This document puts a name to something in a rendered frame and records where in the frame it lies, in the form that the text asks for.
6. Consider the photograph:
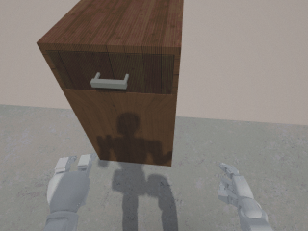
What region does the right robot forearm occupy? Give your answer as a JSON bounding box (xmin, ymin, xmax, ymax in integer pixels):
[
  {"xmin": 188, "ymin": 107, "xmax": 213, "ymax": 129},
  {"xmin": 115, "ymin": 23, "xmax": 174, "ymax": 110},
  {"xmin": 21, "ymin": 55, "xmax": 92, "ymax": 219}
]
[{"xmin": 237, "ymin": 198, "xmax": 274, "ymax": 231}]

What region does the handle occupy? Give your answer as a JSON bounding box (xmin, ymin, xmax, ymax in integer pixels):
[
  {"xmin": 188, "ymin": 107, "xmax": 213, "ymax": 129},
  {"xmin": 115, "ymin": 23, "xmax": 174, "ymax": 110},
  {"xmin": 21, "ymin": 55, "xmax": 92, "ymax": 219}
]
[{"xmin": 90, "ymin": 72, "xmax": 129, "ymax": 90}]

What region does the robot right hand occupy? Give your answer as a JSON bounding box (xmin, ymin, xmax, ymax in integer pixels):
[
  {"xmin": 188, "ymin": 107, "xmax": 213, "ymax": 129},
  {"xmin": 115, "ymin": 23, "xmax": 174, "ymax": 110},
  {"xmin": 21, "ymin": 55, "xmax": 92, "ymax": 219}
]
[{"xmin": 217, "ymin": 162, "xmax": 254, "ymax": 207}]

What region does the drawer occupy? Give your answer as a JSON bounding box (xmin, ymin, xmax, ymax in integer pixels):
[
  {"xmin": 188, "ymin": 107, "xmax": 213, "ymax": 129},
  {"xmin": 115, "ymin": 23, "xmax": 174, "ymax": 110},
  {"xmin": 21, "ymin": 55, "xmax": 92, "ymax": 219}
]
[{"xmin": 47, "ymin": 50, "xmax": 175, "ymax": 95}]

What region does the cabinet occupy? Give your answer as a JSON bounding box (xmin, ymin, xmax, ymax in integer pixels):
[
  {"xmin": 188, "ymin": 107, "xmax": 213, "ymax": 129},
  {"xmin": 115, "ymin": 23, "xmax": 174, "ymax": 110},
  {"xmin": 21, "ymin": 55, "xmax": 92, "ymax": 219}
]
[{"xmin": 36, "ymin": 0, "xmax": 184, "ymax": 167}]

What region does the robot left hand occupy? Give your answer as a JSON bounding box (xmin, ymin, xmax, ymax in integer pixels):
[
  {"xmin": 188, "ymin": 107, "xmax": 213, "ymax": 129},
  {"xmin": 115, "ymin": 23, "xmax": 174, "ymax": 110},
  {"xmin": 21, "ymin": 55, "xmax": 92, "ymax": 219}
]
[{"xmin": 47, "ymin": 153, "xmax": 97, "ymax": 214}]

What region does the left robot forearm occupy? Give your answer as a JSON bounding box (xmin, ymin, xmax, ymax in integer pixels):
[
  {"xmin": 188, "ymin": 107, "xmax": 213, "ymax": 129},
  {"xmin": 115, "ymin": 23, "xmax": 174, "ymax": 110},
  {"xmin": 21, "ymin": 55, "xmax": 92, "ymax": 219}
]
[{"xmin": 43, "ymin": 211, "xmax": 79, "ymax": 231}]

